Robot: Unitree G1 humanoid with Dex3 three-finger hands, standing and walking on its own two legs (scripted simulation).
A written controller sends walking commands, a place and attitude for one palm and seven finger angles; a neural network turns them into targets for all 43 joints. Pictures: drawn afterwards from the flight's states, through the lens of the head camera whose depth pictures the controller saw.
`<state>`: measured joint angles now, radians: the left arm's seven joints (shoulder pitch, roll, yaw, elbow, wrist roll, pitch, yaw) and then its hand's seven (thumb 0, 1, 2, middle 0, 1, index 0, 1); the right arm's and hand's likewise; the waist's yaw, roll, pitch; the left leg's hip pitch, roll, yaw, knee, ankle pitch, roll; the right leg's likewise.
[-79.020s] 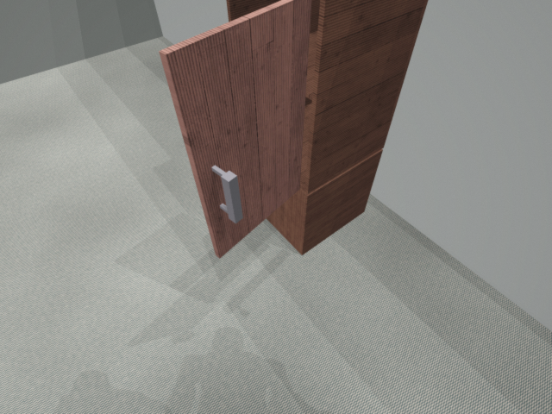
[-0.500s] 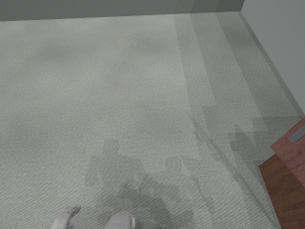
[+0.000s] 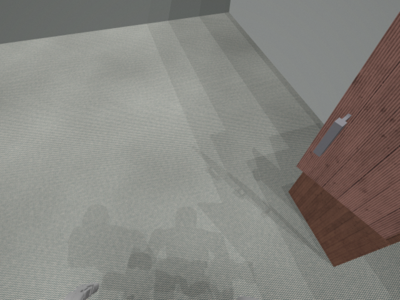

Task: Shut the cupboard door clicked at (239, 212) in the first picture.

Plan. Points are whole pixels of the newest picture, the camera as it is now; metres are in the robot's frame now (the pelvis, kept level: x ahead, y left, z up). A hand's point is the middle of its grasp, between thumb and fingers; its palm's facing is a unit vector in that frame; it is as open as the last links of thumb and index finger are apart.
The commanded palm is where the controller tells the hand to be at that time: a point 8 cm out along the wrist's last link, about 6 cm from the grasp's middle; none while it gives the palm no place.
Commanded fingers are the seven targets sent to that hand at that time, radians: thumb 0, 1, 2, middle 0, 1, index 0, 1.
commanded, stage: turn to face it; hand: left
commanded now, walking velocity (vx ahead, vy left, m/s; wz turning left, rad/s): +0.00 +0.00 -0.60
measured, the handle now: (332, 135) +0.58 -0.37 -0.08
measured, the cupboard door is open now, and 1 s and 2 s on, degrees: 21 21 21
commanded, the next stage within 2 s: take the last steps up to it in 1.30 s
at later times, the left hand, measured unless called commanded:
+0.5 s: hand (121, 284) +0.17 +0.19 -0.17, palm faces -0.27 -0.95 -0.19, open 7.4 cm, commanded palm none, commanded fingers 0.00 0.90 0.90 -0.20 -0.30 -0.20 -0.30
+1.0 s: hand (167, 260) +0.22 +0.09 -0.15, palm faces -0.55 -0.79 -0.26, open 7.4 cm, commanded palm none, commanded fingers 0.00 0.90 0.90 -0.20 -0.30 -0.20 -0.30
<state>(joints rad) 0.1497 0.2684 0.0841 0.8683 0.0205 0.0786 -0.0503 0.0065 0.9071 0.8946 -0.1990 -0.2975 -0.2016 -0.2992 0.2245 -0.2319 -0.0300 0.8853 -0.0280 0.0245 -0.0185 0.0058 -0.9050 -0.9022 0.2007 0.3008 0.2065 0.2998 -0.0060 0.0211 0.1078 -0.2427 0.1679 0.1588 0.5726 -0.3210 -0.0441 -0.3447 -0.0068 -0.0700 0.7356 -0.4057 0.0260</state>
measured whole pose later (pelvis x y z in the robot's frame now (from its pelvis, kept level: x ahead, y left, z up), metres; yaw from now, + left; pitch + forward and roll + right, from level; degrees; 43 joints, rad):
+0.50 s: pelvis +0.02 +0.02 +0.00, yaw -17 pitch +1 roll -2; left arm 0.16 0.27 0.08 0.88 0.02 0.08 -0.04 0.01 0.90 0.89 -0.20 -0.30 -0.20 -0.30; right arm 0.20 -0.21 -0.01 0.86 -0.03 0.01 -0.03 0.01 -0.91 -0.90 0.20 0.30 0.20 0.30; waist 0.00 -0.05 0.09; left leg -0.29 0.08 0.11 0.56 -0.30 0.02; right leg -0.49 0.03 0.03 1.07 -0.48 0.04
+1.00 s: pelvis +0.02 -0.02 +0.00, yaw -34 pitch +2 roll +0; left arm 0.16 0.22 0.05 0.89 0.02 0.04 -0.01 0.00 0.90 0.89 -0.20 -0.30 -0.21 -0.30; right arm 0.18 -0.26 -0.05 0.91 -0.01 0.06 -0.02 0.01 -0.91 -0.90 0.20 0.30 0.20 0.30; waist -0.02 0.02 0.08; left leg -0.49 0.08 0.04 1.00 -0.40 -0.10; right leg -0.25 0.02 0.02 0.50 -0.27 -0.03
